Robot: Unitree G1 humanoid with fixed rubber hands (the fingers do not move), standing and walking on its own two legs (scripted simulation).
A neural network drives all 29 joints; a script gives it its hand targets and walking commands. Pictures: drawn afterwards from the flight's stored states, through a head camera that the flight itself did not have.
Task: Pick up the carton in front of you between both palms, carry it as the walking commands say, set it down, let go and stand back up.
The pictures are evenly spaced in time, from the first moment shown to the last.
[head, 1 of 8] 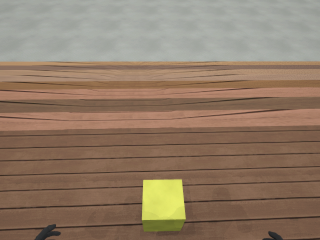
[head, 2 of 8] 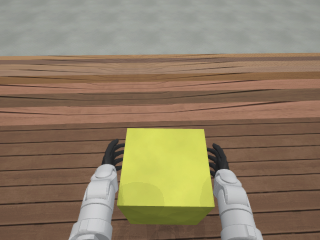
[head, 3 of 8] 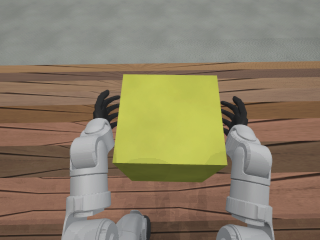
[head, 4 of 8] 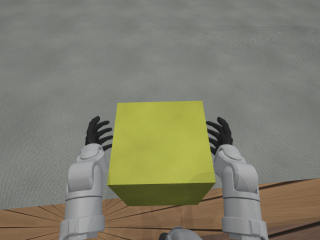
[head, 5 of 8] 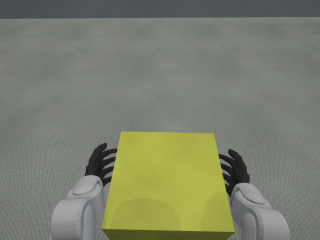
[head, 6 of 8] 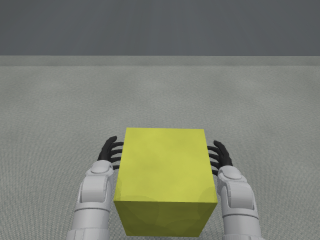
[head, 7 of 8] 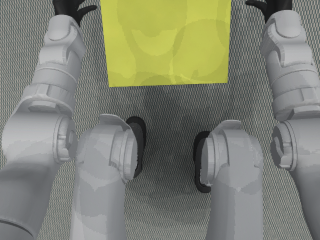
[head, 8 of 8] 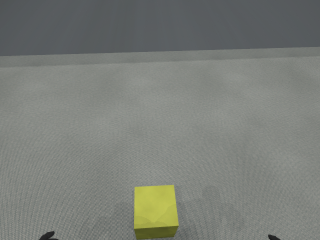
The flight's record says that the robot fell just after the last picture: no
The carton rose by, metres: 0.70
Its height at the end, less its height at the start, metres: -1.04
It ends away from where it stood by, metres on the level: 6.87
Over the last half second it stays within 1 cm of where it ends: yes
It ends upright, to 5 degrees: yes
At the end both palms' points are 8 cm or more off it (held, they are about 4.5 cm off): yes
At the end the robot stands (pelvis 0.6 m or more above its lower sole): yes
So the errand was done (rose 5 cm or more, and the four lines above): yes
